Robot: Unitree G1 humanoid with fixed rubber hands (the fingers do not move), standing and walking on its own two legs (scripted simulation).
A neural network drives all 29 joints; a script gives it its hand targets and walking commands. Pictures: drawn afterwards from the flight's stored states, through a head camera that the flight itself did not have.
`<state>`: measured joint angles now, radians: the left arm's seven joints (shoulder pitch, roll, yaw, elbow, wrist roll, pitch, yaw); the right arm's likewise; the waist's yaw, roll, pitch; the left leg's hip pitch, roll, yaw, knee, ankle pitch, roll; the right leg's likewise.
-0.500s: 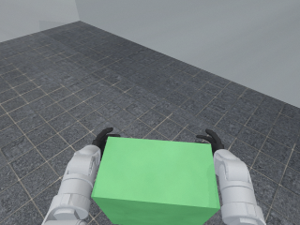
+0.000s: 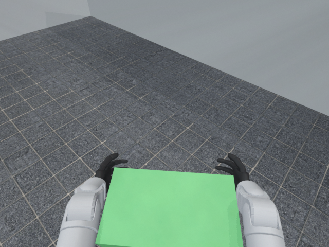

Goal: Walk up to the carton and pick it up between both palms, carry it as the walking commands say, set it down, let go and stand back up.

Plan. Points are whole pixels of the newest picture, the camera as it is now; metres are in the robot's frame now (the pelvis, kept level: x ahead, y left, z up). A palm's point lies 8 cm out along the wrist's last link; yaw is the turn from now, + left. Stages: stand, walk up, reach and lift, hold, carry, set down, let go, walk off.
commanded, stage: reach and lift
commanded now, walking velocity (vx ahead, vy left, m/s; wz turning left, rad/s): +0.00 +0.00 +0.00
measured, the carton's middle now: (170, 223) +0.21 -0.01 -0.06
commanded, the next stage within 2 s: hold in 1.12 s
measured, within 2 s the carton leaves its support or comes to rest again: neither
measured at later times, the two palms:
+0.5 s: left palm (101, 192) +0.26 +0.15 +0.02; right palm (243, 188) +0.26 -0.18 +0.03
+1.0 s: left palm (100, 192) +0.25 +0.15 +0.03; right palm (242, 185) +0.26 -0.18 +0.03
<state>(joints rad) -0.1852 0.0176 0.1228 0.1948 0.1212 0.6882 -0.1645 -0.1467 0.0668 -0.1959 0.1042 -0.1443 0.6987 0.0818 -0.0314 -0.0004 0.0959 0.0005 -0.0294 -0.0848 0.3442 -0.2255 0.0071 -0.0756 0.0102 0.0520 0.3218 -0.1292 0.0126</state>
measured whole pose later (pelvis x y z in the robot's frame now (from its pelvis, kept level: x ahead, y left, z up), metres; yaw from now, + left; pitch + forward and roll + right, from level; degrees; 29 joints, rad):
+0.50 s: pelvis +0.00 -0.01 +0.00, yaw +0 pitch -7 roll +0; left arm -0.05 0.01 0.10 0.04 0.09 0.71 -0.13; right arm -0.06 0.06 -0.14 0.02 -0.12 0.70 0.09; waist -0.01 -0.01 0.10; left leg 0.03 -0.01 -0.08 0.31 -0.22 -0.01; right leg -0.07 0.03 0.05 0.33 -0.13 0.00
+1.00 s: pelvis -0.02 -0.03 +0.00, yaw +0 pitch -8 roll +0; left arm -0.17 0.03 0.15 0.14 0.11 0.70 -0.16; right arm -0.19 0.08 -0.17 0.13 -0.14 0.71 0.06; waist 0.01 -0.01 0.11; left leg -0.04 -0.01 -0.10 0.39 -0.22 -0.02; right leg -0.13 0.04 0.04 0.39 -0.13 -0.02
